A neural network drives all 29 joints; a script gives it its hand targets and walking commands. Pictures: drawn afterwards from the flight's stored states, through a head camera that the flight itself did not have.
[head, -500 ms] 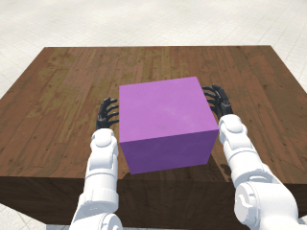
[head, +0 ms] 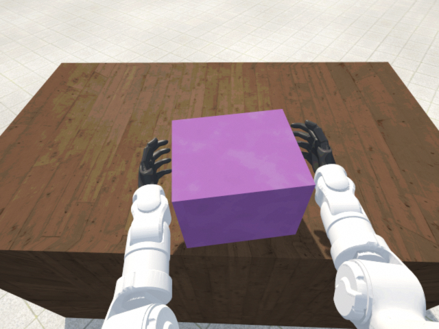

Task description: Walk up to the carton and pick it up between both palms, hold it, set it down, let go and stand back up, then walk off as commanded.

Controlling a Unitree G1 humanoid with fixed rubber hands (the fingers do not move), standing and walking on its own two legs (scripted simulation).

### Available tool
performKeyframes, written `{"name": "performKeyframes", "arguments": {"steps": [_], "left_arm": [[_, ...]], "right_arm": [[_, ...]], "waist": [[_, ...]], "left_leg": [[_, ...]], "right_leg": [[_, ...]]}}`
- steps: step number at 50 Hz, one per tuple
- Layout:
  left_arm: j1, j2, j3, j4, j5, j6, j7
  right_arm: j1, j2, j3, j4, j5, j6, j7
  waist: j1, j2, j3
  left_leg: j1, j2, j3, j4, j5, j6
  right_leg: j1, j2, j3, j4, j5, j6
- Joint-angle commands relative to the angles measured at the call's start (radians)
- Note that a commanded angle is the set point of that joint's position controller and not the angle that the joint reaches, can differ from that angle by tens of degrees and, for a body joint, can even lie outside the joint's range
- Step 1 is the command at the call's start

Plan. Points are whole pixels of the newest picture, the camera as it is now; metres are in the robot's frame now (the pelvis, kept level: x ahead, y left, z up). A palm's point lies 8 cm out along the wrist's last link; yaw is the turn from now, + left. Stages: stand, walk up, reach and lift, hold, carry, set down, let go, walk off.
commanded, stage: set down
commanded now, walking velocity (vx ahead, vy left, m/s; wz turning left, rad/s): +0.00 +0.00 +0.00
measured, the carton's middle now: (234, 178) +0.42 +0.01 +0.03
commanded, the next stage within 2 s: none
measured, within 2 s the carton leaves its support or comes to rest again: neither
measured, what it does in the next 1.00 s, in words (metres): stands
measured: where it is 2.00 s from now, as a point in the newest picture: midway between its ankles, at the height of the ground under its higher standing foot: outside the picture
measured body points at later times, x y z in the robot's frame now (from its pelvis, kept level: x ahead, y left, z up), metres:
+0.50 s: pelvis -0.01 +0.00 +0.00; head +0.04 +0.00 +0.45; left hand +0.39 +0.17 +0.06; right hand +0.45 -0.16 +0.08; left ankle +0.00 +0.15 -0.75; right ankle -0.02 -0.10 -0.75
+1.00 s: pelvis -0.02 +0.00 +0.00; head +0.01 -0.01 +0.45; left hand +0.35 +0.18 +0.06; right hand +0.42 -0.21 +0.08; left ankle +0.00 +0.15 -0.75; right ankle -0.02 -0.10 -0.75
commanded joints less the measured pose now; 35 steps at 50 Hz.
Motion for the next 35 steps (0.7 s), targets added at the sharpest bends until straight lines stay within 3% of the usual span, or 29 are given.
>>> {"name": "performKeyframes", "arguments": {"steps": [1,8,10,14,18,21,26,31,32,33,35], "left_arm": [[-0.301,-0.350,-0.184,0.024,0.071,-0.022,-0.094],[-0.282,-0.278,-0.154,-0.002,0.073,-0.032,-0.074],[-0.270,-0.164,-0.138,-0.003,0.063,-0.034,-0.045],[-0.256,0.068,-0.163,-0.024,-0.029,-0.051,0.045],[-0.352,0.128,-0.226,0.034,-0.165,-0.072,0.099],[-0.405,0.167,-0.244,0.082,-0.231,-0.103,0.120],[-0.387,0.219,-0.254,0.153,-0.286,-0.122,0.130],[-0.351,0.233,-0.270,0.120,-0.305,-0.122,0.121],[-0.379,0.252,-0.265,0.141,-0.314,-0.124,0.119],[-0.348,0.255,-0.264,0.105,-0.309,-0.123,0.118],[-0.296,0.243,-0.279,0.087,-0.311,-0.116,0.110]], "right_arm": [[-0.327,0.448,0.172,0.004,-0.044,-0.033,0.154],[-0.329,0.343,0.131,-0.021,-0.038,-0.025,0.138],[-0.310,0.222,0.125,-0.005,-0.013,-0.024,0.120],[-0.335,-0.071,0.222,0.006,0.147,-0.031,0.049],[-0.451,-0.184,0.360,0.037,0.338,-0.023,-0.002],[-0.488,-0.230,0.421,0.053,0.413,-0.018,-0.021],[-0.488,-0.332,0.469,0.082,0.499,-0.004,-0.035],[-0.460,-0.399,0.458,0.110,0.522,-0.004,-0.029],[-0.474,-0.403,0.463,0.118,0.530,0.000,-0.026],[-0.453,-0.414,0.469,0.095,0.538,-0.004,-0.020],[-0.407,-0.423,0.474,0.108,0.549,-0.002,-0.013]], "waist": [[0.074,-0.084,-0.350],[0.076,-0.090,-0.347],[0.082,-0.078,-0.351],[0.100,-0.052,-0.378],[0.110,-0.063,-0.457],[0.119,-0.079,-0.529],[0.121,-0.064,-0.584],[0.088,-0.053,-0.577],[0.096,-0.056,-0.573],[0.101,-0.050,-0.587],[0.082,-0.051,-0.567]], "left_leg": [[0.130,-0.027,0.115,0.022,0.284,0.052],[0.123,-0.028,0.110,0.022,0.288,0.059],[0.131,-0.026,0.112,0.031,0.295,0.052],[0.128,-0.024,0.108,0.074,0.348,0.033],[0.079,-0.026,0.104,0.103,0.323,0.021],[0.037,-0.019,0.109,0.122,0.279,0.015],[0.027,-0.014,0.106,0.154,0.315,-0.003],[0.070,-0.009,0.088,0.167,0.368,-0.015],[0.043,-0.013,0.091,0.165,0.341,-0.013],[0.047,-0.012,0.088,0.165,0.370,-0.012],[0.062,-0.011,0.081,0.164,0.388,-0.012]], "right_leg": [[0.080,0.033,-0.067,-0.030,0.338,0.033],[0.068,0.033,-0.059,-0.021,0.331,0.036],[0.060,0.036,-0.056,-0.019,0.320,0.034],[0.042,0.050,-0.036,-0.003,0.357,0.029],[0.029,0.067,-0.006,0.008,0.380,0.025],[0.003,0.074,0.008,0.028,0.356,0.024],[-0.011,0.084,0.017,0.054,0.380,0.011],[-0.046,0.101,0.004,0.049,0.385,0.001],[-0.046,0.098,0.008,0.043,0.344,0.000],[-0.024,0.101,0.008,0.046,0.372,-0.005],[-0.019,0.104,0.004,0.044,0.397,-0.004]]}}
